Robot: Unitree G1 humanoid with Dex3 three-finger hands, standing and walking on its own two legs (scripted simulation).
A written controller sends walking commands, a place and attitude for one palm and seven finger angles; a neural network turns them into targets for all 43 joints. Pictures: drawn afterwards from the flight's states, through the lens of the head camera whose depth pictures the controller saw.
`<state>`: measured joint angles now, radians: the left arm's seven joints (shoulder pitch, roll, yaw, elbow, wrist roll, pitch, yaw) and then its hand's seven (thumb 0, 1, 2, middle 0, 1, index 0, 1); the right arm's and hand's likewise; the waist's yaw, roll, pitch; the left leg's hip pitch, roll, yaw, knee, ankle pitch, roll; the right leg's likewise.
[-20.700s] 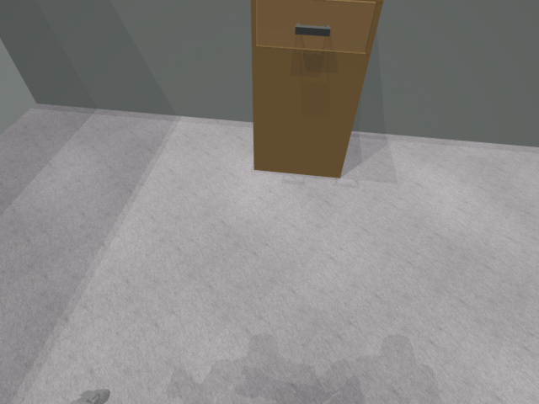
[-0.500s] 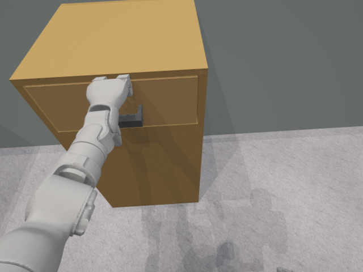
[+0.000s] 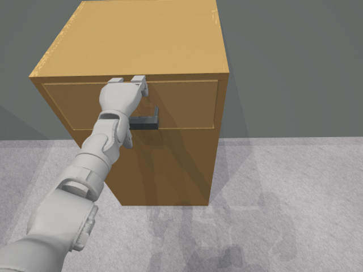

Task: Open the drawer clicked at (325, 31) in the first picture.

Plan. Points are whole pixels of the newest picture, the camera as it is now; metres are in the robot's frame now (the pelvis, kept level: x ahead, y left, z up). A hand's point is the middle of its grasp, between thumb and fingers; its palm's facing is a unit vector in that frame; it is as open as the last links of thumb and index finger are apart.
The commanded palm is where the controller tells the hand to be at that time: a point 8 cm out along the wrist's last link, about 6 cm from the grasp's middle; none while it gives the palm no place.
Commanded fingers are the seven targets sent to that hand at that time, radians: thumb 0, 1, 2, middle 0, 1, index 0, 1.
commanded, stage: move the hooked fingers above the handle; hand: left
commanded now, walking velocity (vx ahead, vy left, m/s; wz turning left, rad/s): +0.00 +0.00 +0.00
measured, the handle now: (134, 116) +0.51 +0.13 +0.03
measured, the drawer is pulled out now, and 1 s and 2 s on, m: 0.00 0.00 0.00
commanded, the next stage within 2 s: lower the fingers behind the handle in 0.76 s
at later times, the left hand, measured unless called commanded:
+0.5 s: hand (129, 117) +0.45 +0.12 +0.09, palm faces +0.05 -0.06 -1.00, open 13.8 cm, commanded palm +0.44 +0.15 +0.15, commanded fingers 0.00 -0.50 0.30 -0.30 -1.20 -0.30 -1.20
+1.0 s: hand (125, 127) +0.43 +0.13 +0.08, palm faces -0.02 -0.04 -1.00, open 13.8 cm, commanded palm +0.42 +0.15 +0.13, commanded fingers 0.00 -0.50 0.30 -0.30 -1.20 -0.30 -1.20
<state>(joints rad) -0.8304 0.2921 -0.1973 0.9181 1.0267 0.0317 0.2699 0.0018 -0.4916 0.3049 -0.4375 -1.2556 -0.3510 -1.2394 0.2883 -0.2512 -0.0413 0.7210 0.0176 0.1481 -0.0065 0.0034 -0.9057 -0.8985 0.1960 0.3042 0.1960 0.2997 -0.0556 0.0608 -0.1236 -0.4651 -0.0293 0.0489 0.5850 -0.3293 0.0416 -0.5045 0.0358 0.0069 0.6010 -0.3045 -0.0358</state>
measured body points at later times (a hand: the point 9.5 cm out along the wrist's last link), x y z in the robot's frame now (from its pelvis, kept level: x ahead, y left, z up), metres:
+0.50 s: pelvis -0.01 +0.00 +0.00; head +0.04 -0.01 +0.45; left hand +0.44 +0.12 +0.14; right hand +0.09 -0.27 -0.13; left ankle -0.03 +0.09 -0.73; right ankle -0.01 -0.10 -0.73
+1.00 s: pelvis -0.01 -0.01 +0.00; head +0.03 -0.03 +0.45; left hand +0.42 +0.13 +0.13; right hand +0.07 -0.28 -0.13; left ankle -0.03 +0.09 -0.73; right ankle -0.01 -0.10 -0.73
